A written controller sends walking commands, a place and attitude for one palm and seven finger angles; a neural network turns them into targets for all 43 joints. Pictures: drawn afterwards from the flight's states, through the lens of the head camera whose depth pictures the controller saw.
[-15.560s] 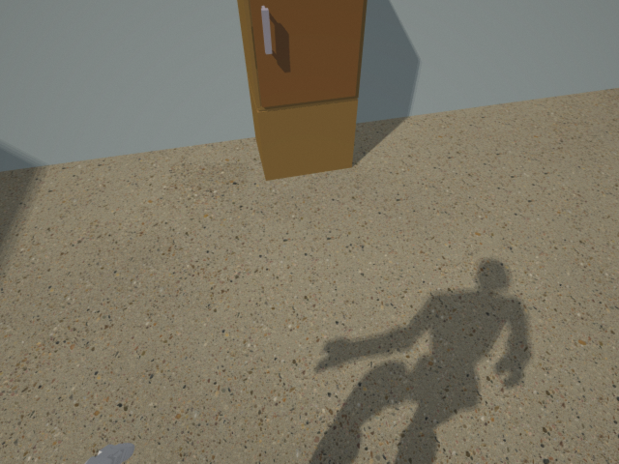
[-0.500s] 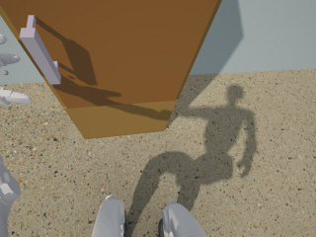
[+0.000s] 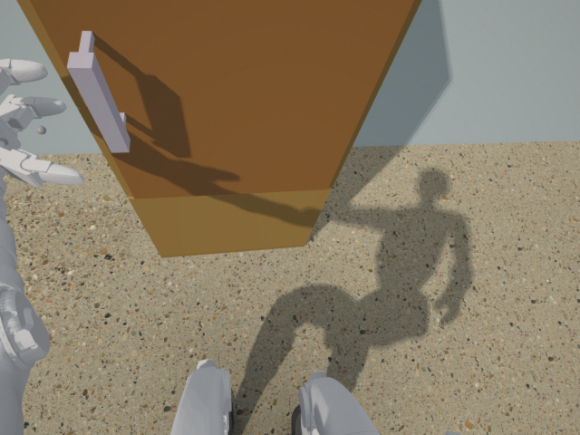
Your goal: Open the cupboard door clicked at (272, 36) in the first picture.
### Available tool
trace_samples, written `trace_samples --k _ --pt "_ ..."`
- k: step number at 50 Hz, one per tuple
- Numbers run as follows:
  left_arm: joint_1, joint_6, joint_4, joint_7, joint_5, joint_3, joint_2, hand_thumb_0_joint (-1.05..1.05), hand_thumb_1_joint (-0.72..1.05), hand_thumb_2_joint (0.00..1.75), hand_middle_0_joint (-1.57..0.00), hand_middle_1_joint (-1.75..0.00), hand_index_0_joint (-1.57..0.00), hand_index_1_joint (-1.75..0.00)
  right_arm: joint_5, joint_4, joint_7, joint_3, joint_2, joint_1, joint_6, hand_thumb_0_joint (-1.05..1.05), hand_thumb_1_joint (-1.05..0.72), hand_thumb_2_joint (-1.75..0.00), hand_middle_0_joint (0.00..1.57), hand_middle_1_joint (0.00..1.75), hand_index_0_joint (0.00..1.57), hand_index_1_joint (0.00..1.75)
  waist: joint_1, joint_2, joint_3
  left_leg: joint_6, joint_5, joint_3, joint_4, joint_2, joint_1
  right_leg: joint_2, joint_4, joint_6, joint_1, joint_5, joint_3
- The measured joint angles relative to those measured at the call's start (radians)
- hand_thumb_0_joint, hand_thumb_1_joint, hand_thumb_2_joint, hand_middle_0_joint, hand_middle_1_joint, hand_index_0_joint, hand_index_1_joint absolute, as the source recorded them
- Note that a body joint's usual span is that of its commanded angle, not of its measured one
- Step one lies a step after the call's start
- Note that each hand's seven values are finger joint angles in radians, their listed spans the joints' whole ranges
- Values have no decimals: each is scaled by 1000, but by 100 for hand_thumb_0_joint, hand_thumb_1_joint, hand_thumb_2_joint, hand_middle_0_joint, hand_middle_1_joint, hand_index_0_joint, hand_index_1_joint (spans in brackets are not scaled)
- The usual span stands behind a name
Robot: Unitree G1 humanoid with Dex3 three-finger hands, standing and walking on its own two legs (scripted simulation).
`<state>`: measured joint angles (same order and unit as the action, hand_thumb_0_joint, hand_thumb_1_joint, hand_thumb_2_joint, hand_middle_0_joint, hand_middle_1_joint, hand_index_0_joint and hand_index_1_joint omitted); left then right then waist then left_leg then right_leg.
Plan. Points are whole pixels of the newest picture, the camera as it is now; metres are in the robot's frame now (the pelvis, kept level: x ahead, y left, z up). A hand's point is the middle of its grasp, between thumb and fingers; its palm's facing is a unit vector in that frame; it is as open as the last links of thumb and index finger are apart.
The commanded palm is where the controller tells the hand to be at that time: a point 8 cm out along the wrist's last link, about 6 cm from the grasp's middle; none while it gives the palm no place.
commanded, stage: move the hooked fingers beside the handle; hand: left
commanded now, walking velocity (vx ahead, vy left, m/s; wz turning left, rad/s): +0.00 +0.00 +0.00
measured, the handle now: (105, 96) +0.54 +0.23 +0.07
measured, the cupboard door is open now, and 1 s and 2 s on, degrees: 0 0 0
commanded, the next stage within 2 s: slide the fingers in behind the handle in 0.08 s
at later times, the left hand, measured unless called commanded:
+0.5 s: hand (73, 129) +0.48 +0.25 +0.08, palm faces +0.08 -1.00 -0.01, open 14.0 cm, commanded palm +0.46 +0.29 +0.07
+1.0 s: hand (104, 127) +0.49 +0.22 +0.07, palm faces +0.07 -1.00 -0.01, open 14.0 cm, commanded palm +0.46 +0.26 +0.07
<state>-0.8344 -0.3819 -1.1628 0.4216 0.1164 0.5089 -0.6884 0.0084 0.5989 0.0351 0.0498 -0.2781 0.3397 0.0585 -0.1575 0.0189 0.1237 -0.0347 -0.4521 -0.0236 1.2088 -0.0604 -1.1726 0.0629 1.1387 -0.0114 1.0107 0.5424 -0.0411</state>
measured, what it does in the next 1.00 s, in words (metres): stands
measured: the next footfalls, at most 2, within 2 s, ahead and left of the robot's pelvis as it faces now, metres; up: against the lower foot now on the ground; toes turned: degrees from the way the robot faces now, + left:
none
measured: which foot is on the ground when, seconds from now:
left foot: down 0.00-1.00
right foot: down 0.00-1.00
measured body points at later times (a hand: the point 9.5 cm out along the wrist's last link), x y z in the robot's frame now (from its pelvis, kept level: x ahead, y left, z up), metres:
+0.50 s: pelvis +0.00 -0.01 +0.00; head +0.13 +0.02 +0.43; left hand +0.47 +0.31 +0.08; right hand +0.04 -0.29 -0.10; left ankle +0.06 +0.09 -0.64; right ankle +0.00 -0.14 -0.64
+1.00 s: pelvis +0.01 -0.02 +0.00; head +0.13 +0.01 +0.43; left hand +0.48 +0.27 +0.08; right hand +0.04 -0.29 -0.11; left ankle +0.06 +0.09 -0.64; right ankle +0.00 -0.14 -0.64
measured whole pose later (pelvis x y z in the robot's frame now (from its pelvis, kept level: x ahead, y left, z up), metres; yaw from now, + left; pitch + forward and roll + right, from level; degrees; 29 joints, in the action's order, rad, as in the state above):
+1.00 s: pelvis +0.01 -0.02 +0.00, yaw +0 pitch +23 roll -4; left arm -0.78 -0.42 -1.10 0.31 0.13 0.44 -0.53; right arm 0.01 0.63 0.02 0.03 -0.26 0.35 0.06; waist -0.14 0.03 0.14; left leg -0.01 -0.46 -0.02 1.19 -0.07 -1.13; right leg 0.07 1.15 0.01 0.99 0.56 -0.04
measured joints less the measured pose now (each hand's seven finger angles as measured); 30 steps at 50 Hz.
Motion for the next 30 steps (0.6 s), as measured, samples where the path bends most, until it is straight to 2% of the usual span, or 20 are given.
trace_samples --k 4,8,15,23,30 --pt "1 5 2 18 19 -19 6 -1 -50 30 -30 -120 -30 -120 1 16 2 1 0 23 4 1 -91 -90 21 30 20 30 11 7 1 1 4 0 -8 2 1 -2 -4 1 0 -2 0" --pt "-2 -5 1 23 32 -14 23 -1 -50 30 -30 -120 -30 -120 1 31 2 1 3 32 5 1 -91 -90 21 30 20 30 12 5 7 3 4 1 -6 2 -3 -2 2 3 7 1 1" --pt "19 -5 22 -3 16 -10 40 -1 -50 30 -30 -120 -30 -120 1 25 1 -7 4 31 4 1 -91 -90 21 30 20 30 0 3 9 10 0 1 -2 -4 -3 4 10 10 11 5 2" --pt "47 -13 53 -33 19 -8 79 -1 -50 30 -30 -120 -30 -120 2 22 -5 -14 5 22 7 1 -91 -90 21 30 20 30 6 5 16 16 -1 5 -17 -8 24 7 0 15 -11 5 6" --pt "38 -7 29 -50 18 -49 87 -1 -50 30 -30 -120 -30 -120 5 17 -6 -13 7 16 2 1 -91 -90 21 30 20 30 12 6 16 21 -2 -1 -19 -5 34 5 2 20 -21 11 0"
